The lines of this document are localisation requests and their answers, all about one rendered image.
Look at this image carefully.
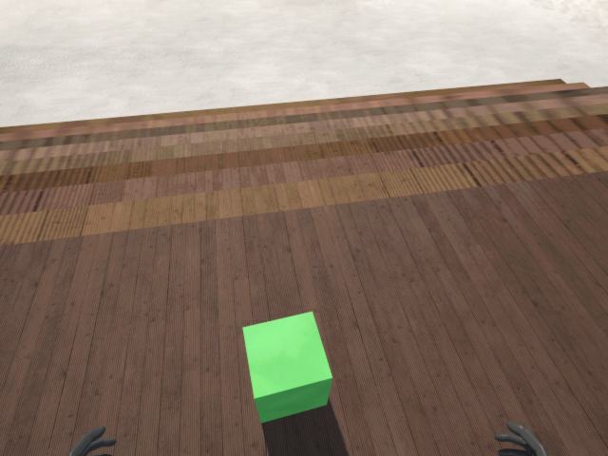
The left robot hand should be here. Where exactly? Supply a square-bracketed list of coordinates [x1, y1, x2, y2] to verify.
[67, 426, 117, 456]

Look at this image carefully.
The carton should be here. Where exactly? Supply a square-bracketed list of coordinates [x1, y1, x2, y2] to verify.
[242, 312, 333, 423]

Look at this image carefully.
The right robot hand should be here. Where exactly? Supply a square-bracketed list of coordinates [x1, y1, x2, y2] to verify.
[495, 421, 551, 456]

